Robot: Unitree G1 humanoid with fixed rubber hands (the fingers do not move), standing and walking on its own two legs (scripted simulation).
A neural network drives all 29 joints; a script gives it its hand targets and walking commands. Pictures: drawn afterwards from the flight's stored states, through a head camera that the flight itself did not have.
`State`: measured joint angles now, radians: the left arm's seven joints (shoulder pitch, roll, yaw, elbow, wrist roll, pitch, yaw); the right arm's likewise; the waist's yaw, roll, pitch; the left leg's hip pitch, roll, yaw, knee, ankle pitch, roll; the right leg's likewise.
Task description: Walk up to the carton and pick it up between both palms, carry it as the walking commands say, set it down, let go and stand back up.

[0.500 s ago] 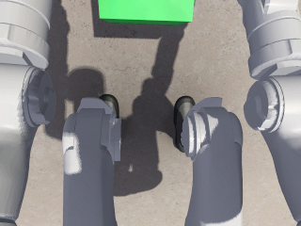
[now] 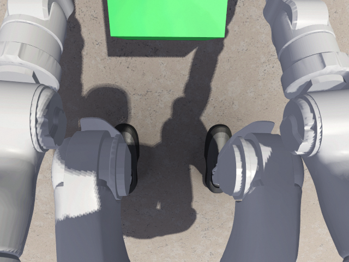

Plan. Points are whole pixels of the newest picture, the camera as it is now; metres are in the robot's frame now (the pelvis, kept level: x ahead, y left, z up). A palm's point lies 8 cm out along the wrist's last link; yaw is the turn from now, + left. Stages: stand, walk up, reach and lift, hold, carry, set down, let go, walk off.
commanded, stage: reach and lift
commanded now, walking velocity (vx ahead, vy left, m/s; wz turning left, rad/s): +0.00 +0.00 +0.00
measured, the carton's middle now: out of the picture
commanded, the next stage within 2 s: none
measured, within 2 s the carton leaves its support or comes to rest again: leaves its support in 1.44 s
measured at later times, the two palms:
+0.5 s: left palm out of the picture +0.54 +0.17 -0.20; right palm out of the picture +0.55 -0.11 -0.19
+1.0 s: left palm out of the picture +0.55 +0.17 -0.20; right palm out of the picture +0.55 -0.11 -0.19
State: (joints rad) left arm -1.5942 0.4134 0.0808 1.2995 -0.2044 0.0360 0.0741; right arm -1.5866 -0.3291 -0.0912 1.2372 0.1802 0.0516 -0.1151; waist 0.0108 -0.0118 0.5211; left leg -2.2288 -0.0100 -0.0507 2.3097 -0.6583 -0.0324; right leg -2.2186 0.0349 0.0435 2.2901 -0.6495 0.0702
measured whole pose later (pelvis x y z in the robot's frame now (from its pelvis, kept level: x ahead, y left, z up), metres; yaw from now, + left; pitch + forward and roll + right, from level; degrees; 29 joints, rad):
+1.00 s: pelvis +0.00 +0.00 +0.00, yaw +0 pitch +33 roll -2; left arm -1.55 0.32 0.19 1.13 -0.04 0.16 0.00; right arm -1.57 -0.25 -0.26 1.14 -0.01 0.17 -0.03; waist 0.02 -0.02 0.51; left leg -2.22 -0.02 -0.05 2.32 -0.68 -0.03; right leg -2.20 0.06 0.06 2.29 -0.67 0.09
